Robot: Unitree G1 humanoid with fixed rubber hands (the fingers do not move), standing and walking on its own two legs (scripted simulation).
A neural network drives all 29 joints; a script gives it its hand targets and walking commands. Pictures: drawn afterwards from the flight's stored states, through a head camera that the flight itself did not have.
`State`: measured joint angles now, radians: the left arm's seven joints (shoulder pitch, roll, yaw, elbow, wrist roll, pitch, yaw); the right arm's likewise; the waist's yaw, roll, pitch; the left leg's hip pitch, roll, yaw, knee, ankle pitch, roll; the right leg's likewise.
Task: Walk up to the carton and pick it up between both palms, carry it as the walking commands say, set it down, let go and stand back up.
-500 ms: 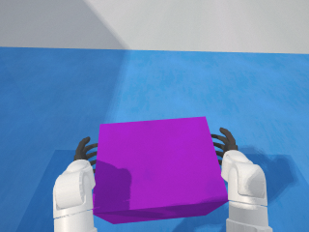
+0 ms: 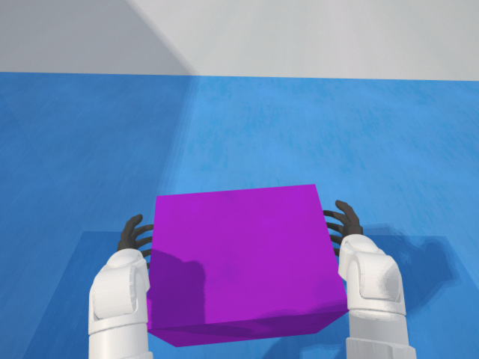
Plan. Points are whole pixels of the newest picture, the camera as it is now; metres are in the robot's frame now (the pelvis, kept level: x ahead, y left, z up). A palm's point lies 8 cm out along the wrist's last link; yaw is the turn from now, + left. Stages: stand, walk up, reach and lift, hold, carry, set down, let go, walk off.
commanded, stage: carry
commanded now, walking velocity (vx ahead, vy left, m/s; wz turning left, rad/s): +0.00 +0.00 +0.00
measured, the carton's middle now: (242, 269) +0.29 +0.00 -0.02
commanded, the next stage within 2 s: none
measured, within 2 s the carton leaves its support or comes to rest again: neither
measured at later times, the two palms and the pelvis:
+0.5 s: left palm (139, 266) +0.27 +0.17 +0.04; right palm (355, 253) +0.28 -0.18 +0.05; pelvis +0.00 -0.01 +0.00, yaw +0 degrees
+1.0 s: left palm (146, 265) +0.27 +0.16 +0.04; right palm (359, 255) +0.28 -0.19 +0.05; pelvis +0.01 -0.02 +0.00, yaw +0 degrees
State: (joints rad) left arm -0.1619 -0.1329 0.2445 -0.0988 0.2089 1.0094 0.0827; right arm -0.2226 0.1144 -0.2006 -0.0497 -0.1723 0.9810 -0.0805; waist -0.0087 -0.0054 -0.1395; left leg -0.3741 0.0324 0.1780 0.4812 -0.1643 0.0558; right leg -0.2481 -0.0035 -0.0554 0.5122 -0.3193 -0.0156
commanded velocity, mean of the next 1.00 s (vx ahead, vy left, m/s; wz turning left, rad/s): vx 0.00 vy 0.00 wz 0.00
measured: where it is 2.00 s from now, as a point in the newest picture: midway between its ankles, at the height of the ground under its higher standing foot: outside the picture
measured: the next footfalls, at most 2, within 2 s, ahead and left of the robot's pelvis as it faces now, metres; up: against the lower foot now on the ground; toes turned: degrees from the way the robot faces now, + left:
none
